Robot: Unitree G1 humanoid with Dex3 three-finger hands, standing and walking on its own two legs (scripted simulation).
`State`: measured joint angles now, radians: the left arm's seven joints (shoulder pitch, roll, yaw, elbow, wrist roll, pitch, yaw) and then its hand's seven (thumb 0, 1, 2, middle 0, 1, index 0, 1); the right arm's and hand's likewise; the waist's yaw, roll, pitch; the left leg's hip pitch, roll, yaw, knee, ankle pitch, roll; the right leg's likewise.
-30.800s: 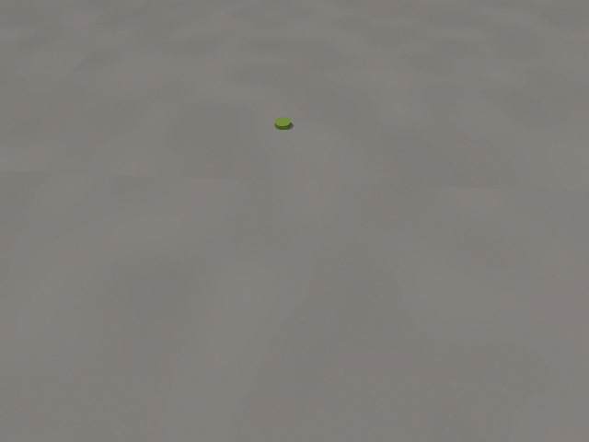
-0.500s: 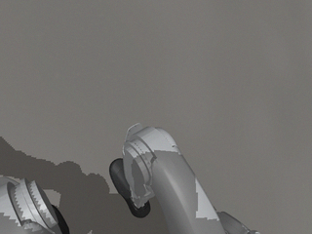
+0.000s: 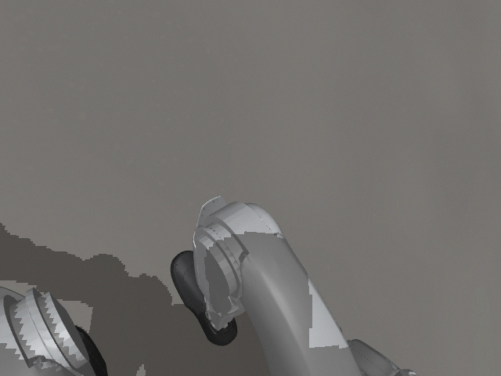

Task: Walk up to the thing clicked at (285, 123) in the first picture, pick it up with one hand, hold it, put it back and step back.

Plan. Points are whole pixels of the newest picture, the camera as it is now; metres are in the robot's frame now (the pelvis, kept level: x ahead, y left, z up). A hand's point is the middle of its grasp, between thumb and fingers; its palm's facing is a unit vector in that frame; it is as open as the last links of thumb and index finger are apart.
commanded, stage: open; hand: left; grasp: from above
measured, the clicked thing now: out of the picture +0.46 +0.31 -0.30
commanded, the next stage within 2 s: withdraw in 0.36 s
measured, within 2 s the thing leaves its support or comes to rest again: neither
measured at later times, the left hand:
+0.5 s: hand out of the picture +0.45 +0.31 -0.27, palm faces -0.44 -0.15 -0.89, open 14.1 cm
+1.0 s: hand out of the picture +0.44 +0.33 -0.13, palm faces -0.39 -0.10 -0.92, open 14.0 cm
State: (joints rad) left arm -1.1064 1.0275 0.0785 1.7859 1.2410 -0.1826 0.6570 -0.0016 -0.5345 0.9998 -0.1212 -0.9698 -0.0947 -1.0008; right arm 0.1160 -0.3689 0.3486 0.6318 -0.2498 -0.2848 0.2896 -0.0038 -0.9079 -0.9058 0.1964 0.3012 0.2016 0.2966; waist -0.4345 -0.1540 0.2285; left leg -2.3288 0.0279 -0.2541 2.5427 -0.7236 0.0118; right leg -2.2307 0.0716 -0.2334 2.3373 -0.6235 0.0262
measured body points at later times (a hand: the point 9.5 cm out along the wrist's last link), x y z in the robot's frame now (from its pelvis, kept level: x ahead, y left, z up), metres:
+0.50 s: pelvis +0.00 +0.00 +0.00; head +0.29 +0.13 +0.32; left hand +0.47 +0.31 -0.22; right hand +0.04 -0.24 -0.04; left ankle +0.06 +0.12 -0.27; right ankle +0.12 -0.10 -0.27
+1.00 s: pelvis +0.00 +0.00 +0.03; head +0.22 +0.10 +0.41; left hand +0.46 +0.33 -0.08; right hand +0.10 -0.26 -0.06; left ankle +0.06 +0.12 -0.27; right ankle +0.12 -0.10 -0.27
